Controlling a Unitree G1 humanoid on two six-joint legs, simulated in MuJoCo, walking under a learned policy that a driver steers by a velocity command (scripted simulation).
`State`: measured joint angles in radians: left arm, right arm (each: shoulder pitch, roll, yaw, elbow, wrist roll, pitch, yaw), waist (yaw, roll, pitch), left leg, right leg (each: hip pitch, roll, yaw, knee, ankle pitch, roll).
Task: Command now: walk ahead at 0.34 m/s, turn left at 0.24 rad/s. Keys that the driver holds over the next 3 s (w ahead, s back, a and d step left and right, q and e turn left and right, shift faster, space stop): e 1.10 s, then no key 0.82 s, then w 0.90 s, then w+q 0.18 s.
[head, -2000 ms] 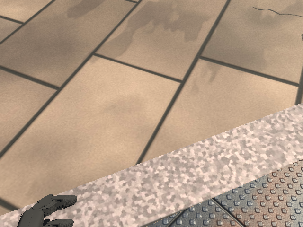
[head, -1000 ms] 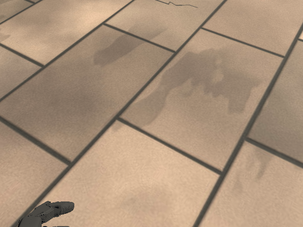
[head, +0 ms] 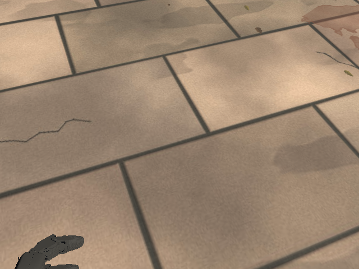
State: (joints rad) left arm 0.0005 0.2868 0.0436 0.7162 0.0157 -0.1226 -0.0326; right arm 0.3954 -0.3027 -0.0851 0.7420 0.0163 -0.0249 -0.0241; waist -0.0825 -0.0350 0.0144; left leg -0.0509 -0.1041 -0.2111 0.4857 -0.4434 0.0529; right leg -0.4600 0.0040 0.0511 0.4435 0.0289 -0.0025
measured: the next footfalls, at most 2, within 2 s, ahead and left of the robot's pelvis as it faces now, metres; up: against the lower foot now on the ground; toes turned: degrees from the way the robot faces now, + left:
left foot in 0.42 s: +0.21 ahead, +0.10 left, +0.00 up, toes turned -14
right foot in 0.82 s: +0.11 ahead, -0.15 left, +0.00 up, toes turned -32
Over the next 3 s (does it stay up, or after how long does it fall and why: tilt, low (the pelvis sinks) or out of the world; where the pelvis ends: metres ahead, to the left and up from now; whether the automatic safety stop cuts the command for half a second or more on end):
stays up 0.51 -0.27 0.02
